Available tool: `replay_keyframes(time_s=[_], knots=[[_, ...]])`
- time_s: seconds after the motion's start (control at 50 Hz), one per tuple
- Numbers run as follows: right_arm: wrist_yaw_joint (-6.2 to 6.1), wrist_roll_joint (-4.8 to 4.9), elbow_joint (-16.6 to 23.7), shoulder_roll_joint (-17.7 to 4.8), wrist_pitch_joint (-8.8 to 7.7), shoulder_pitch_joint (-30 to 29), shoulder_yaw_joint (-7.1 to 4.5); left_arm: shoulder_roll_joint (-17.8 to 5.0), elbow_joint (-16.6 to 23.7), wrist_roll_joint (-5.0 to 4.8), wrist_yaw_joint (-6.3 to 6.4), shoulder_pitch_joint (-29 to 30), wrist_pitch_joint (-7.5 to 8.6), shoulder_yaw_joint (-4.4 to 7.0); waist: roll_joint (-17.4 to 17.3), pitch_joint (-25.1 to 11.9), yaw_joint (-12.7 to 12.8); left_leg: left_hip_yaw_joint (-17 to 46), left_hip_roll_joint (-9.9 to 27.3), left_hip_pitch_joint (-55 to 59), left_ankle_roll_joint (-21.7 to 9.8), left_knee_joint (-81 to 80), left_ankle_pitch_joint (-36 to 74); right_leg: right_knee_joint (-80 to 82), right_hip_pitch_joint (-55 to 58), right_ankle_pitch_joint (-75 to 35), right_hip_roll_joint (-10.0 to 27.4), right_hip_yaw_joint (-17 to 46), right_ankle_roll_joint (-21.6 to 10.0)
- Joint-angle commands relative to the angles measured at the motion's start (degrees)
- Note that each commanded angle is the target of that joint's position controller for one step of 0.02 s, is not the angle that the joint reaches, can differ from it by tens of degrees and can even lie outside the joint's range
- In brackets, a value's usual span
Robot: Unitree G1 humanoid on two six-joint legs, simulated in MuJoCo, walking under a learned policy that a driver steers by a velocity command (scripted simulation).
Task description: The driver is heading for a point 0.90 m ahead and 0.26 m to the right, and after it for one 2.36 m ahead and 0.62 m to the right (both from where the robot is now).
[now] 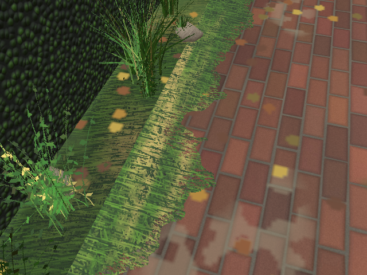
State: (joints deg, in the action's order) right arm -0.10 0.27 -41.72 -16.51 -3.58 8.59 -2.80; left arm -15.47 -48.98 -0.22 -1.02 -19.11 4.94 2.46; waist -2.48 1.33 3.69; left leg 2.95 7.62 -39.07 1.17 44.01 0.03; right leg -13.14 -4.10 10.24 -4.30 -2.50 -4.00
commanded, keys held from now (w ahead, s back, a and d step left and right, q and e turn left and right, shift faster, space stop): w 0.04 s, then w+e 0.94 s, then w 0.02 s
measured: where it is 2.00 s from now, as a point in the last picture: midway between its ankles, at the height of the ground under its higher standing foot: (281, 151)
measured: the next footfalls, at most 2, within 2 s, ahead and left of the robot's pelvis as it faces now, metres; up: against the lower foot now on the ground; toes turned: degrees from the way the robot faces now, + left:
left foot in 0.20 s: +0.30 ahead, +0.16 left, +0.00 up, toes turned -2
right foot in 0.72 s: +0.53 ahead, -0.15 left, +0.00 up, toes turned -22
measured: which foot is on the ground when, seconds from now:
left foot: up 0.00-0.18, down 0.20-0.72, up 0.74-1.00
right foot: down 0.00-0.20, up 0.22-0.70, down 0.72-1.00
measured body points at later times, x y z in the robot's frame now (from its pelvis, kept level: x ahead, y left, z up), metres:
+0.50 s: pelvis +0.28 +0.05 +0.00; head +0.30 +0.05 +0.45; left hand +0.48 +0.29 -0.11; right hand +0.27 -0.23 -0.13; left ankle +0.26 +0.16 -0.75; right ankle +0.37 -0.13 -0.68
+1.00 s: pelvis +0.53 -0.08 +0.00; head +0.55 -0.12 +0.45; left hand +0.72 +0.14 -0.10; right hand +0.59 -0.41 -0.09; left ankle +0.75 +0.03 -0.68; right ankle +0.49 -0.13 -0.75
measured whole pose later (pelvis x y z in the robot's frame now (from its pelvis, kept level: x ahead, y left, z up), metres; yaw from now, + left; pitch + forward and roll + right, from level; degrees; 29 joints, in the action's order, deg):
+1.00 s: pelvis +0.53 -0.08 +0.00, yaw -29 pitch +1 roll +1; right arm 0.0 -0.7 -42.0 -17.5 -5.4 3.3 -3.5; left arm -15.6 -41.8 -0.8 0.0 -19.2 2.7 4.0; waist -1.9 2.8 3.3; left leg 5.2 5.4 -37.1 3.2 46.4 -6.3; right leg -19.4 -9.6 10.5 -6.2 5.4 -5.5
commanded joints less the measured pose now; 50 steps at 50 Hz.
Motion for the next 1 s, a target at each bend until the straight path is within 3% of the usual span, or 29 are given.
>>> replay_keyframes(time_s=[0.02,0.08,0.12,0.16,0.18,0.2,0.22,0.24,0.26,0.28,0.3,0.34,0.42,0.5,0.56,0.62,0.66,0.68,0.7,0.72,0.74,0.76,0.78,0.8,0.82,0.86,0.9,0.94,1.0], knots=[[0.78,0.36,4.3,-1.9,-1.23,-5.6,-0.06,-10.4,2.5,-0.63,0.57,0.2,0.45,2.35,4.9,2.1,0.7,-2.3,-1.9,4.5,0.2,-8.4,7.1,6.4,-3.7,-9.9,14.3,6.4,-8.0],[1.71,0.61,6.2,-2.7,-1.75,-10.1,-0.22,-10.7,0.7,-1.08,0.74,-3.0,-0.72,2.52,4.8,3.4,1.6,-1.4,-2.9,3.0,-0.8,-13.0,4.2,3.3,2.2,-11.0,16.9,8.7,-7.8],[2.19,0.53,6.5,-4.0,-2.23,-9.5,-0.66,-11.3,0.3,-1.26,1.14,-2.9,-1.49,2.88,5.6,2.9,0.1,-0.6,-3.6,4.6,-1.9,-15.6,0.1,0.0,5.2,-13.4,18.5,10.9,-6.9],[2.09,0.42,5.0,-6.0,-2.66,-3.7,-1.62,-12.1,0.5,-1.29,1.42,-1.1,-2.03,3.19,6.8,-0.2,-3.9,-2.2,-5.7,14.0,-3.4,-17.6,-3.3,-6.4,5.2,-22.6,17.7,11.3,-5.5],[1.6,0.22,2.6,-8.6,-2.77,4.4,-2.99,-10.6,0.7,-0.88,1.41,-0.7,-2.14,2.62,5.9,-5.9,-7.8,-2.9,-6.0,26.6,-5.0,-18.0,-2.6,-15.9,2.0,-26.4,14.4,9.3,-3.8],[0.93,-0.78,1.2,-12.6,-2.64,14.6,-4.17,-6.8,2.3,0.41,1.36,-0.7,-1.99,1.15,0.7,-15.5,-11.7,6.4,3.6,44.3,-8.5,-15.1,-2.2,-32.9,-8.6,-14.3,10.3,6.7,-1.4],[0.97,-1.07,0.0,-16.6,-2.03,17.0,-5.04,-0.4,3.2,-0.38,1.08,-8.9,-0.9,-0.66,-15.3,-23.0,-7.8,31.7,16.7,62.6,-16.9,-20.4,-13.5,-52.1,-30.6,20.1,1.1,4.2,2.3],[0.95,-0.63,0.5,-10.4,-1.89,16.9,-3.6,-6.7,2.1,-1.85,0.99,-6.2,-0.27,0.7,-10.5,-21.6,-10.2,36.1,15.9,60.4,-16.2,-25.1,-22.1,-59.2,-36.4,23.0,3.6,10.7,2.4],[0.69,-0.45,0.7,-7.8,-1.93,13.2,-2.7,-9.9,3.7,-2.8,0.97,-1.1,-0.06,1.82,-7.1,-13.1,-10.2,27.1,14.3,53.8,-13.7,-26.2,-21.5,-60.8,-39.7,18.2,6.1,10.1,2.1],[0.61,-0.58,0.8,-6.5,-1.99,9.5,-2.25,-9.4,4.4,-2.39,1.22,1.8,-0.12,1.86,-3.6,-8.9,-8.7,20.7,12.3,46.7,-12.5,-27.6,-16.4,-59.5,-38.4,13.3,8.6,8.7,2.4],[0.7,-0.67,0.6,-4.9,-2.12,6.7,-1.82,-8.8,4.7,-1.62,1.31,3.3,-0.43,2.13,-3.0,-5.2,-7.3,15.6,10.2,40.7,-11.9,-29.6,-11.9,-56.7,-36.9,10.1,10.1,8.7,2.7],[0.73,-1.12,0.1,-3.7,-2.83,3.9,-1.68,-6.6,4.5,-1.79,1.14,1.3,-1.87,2.24,-4.3,-3.1,-4.6,8.6,8.3,34.1,-11.4,-33.3,-7.1,-54.1,-31.7,6.5,11.9,8.8,3.2],[0.29,-1.06,-1.9,-5.7,-3.53,3.2,-2.59,-4.1,6.6,-1.29,1.1,4.1,-3.72,1.98,-1.4,0.5,-3.5,-0.4,8.3,31.5,-12.3,-36.6,0.9,-47.6,-34.6,0.9,12.7,8.6,4.5],[-0.39,-0.9,-3.0,-7.6,-2.85,3.8,-3.13,-3.0,8.7,-1.1,-0.31,9.9,-3.17,1.45,-0.4,1.9,-5.3,-8.6,6.4,32.8,-10.9,-37.3,2.9,-33.9,-33.2,-10.7,11.9,5.5,4.2],[-0.66,-0.2,-4.4,-9.0,-2.01,6.5,-3.66,-2.6,11.1,-0.98,-1.3,15.7,-3.07,1.08,0.5,3.5,-7.5,-11.5,7.7,36.8,-10.4,-36.8,3.6,-27.3,-33.3,-12.1,11.1,2.7,3.1],[-0.64,0.84,-5.5,-10.3,-0.74,7.8,-4.24,-3.7,13.3,-0.98,-2.07,18.3,-3.29,1.42,0.0,4.2,-7.4,-13.2,9.4,42.9,-9.1,-33.3,9.4,-24.0,-34.0,-7.2,9.9,0.8,1.0],[-0.84,1.41,-5.4,-12.0,0.1,6.9,-4.75,-5.4,13.8,-0.86,-2.27,16.1,-3.62,2.38,-1.7,1.6,-5.0,-14.8,9.5,45.1,-7.9,-26.2,26.8,-23.7,-28.5,-1.3,6.6,-2.3,-1.2],[-0.93,1.71,-5.2,-12.6,0.61,6.2,-4.93,-7.0,13.0,-0.96,-2.19,11.5,-3.85,3.36,-2.3,-1.4,-2.1,-15.7,9.0,44.9,-7.1,-18.9,34.9,-23.5,-22.3,1.1,4.2,-3.9,-2.7],[-1.0,1.98,-4.9,-12.3,1.01,5.1,-4.71,-9.5,10.8,-1.17,-1.76,2.9,-4.0,4.99,-1.3,-5.7,2.9,-17.3,6.9,41.1,-5.5,-7.4,36.4,-20.0,-10.4,-1.5,1.3,-4.8,-4.7],[-1.19,0.72,-4.1,-10.1,0.73,6.0,-3.79,-14.2,8.2,-1.35,-0.62,-6.9,-4.6,7.15,3.6,-10.8,6.7,-17.5,4.4,27.9,-2.6,9.8,21.5,-18.6,7.2,-2.5,4.5,3.5,-7.6],[-0.61,-1.69,-0.7,-1.3,-0.64,10.9,-1.09,-20.7,8.7,-1.87,-0.17,-4.4,-4.17,7.87,19.4,-14.1,-1.0,-12.8,-7.7,1.9,1.2,29.9,-31.5,-12.4,23.7,7.7,18.9,36.4,-18.0],[0.12,0.39,-0.2,-5.3,-2.95,6.1,-1.31,-16.4,11.0,-1.25,-0.72,-5.4,-2.92,6.36,12.1,-21.6,2.7,1.4,-9.1,-4.3,0.3,36.3,-35.3,-3.6,26.9,15.5,23.3,51.0,-20.6],[0.58,2.56,1.5,-8.3,-4.16,0.6,-2.08,-12.9,10.5,-0.78,-0.99,-3.6,-1.91,5.33,8.8,-13.7,3.4,2.0,-6.3,-9.1,-1.2,35.4,-29.5,-2.2,22.3,11.4,22.2,43.4,-17.4],[0.32,1.96,1.5,-7.6,-4.87,-0.1,-1.81,-11.4,10.6,-0.96,-0.95,-0.5,-1.36,4.85,5.1,-9.0,1.1,2.0,-3.8,-7.3,-2.1,30.5,-24.3,-2.7,14.5,5.6,19.7,36.2,-15.3],[-0.15,0.32,0.7,-7.8,-4.99,0.1,-2.09,-9.5,11.3,-0.88,-0.8,3.5,-1.27,4.28,3.3,-6.1,-1.4,2.0,-2.0,-3.3,-1.9,25.4,-21.2,-2.7,6.9,-1.1,17.3,30.5,-13.6],[-0.08,-0.55,0.3,-8.3,-3.77,1.8,-2.63,-7.9,12.8,0.07,-0.3,6.5,-1.14,3.59,4.7,-4.9,-4.2,2.5,-0.8,3.2,-1.0,20.5,-17.9,-0.7,-1.0,-9.3,15.0,26.1,-13.2],[-0.05,-1.09,0.6,-6.6,-2.64,1.5,-2.32,-8.8,12.6,-0.4,0.38,5.6,-0.93,3.81,4.0,-4.0,-4.6,1.2,-1.3,4.4,0.8,15.4,-15.7,0.3,-4.9,-14.5,13.8,22.4,-13.4],[-0.15,-1.26,1.9,-5.2,-2.11,-2.4,-1.79,-10.3,12.0,-0.59,1.24,3.7,-0.99,4.24,4.1,-2.2,-3.6,0.5,-2.4,3.4,2.4,7.8,-9.5,0.8,-7.0,-15.2,12.3,19.7,-12.5],[0.41,-0.88,3.3,-3.5,-2.29,-8.0,-0.99,-10.3,11.2,-0.8,1.92,1.7,-1.45,4.2,6.2,-1.0,-1.3,0.0,-4.7,6.7,2.9,-5.6,2.1,0.5,-9.2,-9.7,9.4,16.6,-9.6]])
